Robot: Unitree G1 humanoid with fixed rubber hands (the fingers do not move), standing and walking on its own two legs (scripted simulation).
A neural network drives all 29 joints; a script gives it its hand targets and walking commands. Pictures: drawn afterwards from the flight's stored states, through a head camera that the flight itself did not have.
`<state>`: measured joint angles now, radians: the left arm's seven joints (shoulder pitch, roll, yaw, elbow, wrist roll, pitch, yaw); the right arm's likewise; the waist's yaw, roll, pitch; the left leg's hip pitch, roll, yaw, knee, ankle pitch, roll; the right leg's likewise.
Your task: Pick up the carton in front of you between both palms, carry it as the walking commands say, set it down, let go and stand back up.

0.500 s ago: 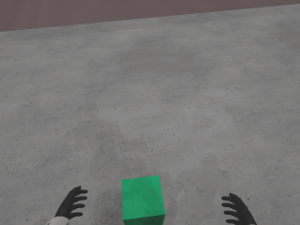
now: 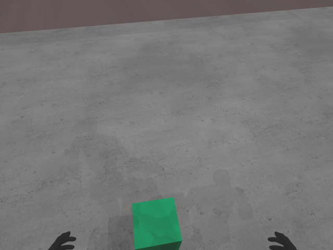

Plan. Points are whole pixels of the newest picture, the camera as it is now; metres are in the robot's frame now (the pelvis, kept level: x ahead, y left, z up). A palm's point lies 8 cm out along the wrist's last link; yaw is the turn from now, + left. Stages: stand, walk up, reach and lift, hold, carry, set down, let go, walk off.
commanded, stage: stand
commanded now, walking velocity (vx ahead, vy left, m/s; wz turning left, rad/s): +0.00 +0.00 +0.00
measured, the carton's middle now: (155, 228) +0.35 +0.05 -0.65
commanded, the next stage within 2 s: none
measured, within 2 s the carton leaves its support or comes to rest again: neither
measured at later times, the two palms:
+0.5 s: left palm out of the picture +0.09 +0.29 -0.10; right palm out of the picture +0.09 -0.31 -0.09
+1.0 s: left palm out of the picture +0.07 +0.30 -0.10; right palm out of the picture +0.07 -0.31 -0.09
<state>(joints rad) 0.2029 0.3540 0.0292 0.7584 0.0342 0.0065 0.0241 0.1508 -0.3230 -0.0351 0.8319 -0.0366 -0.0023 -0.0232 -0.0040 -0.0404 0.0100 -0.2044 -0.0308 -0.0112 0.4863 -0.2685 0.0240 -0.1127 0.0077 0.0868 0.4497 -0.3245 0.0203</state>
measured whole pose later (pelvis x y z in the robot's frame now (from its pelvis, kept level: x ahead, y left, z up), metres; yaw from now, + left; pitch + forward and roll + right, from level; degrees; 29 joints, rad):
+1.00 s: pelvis -0.02 -0.01 +0.01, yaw +0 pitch -3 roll +0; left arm 0.16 0.39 0.01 0.97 0.02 -0.01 0.02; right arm 0.12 -0.37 -0.01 1.02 -0.02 -0.01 -0.01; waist -0.01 -0.02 0.03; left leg -0.15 -0.02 -0.02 0.38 -0.18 0.01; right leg -0.06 0.01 0.07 0.35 -0.24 0.01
